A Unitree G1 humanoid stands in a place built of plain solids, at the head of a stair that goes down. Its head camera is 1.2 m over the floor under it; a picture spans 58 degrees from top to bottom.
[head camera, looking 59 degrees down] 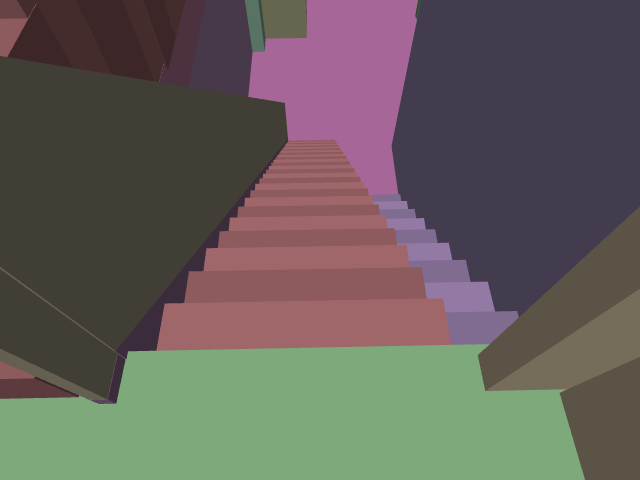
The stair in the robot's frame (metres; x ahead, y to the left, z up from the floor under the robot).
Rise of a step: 0.21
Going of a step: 0.23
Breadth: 0.98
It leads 1 degrees to the left of straight ahead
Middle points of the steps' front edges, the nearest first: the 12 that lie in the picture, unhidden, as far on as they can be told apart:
0.37 0.05 0.00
0.60 0.05 -0.21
0.83 0.06 -0.41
1.06 0.07 -0.62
1.29 0.07 -0.83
1.52 0.07 -1.04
1.75 0.08 -1.24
1.98 0.08 -1.45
2.21 0.09 -1.66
2.44 0.09 -1.87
2.67 0.10 -2.08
2.90 0.10 -2.28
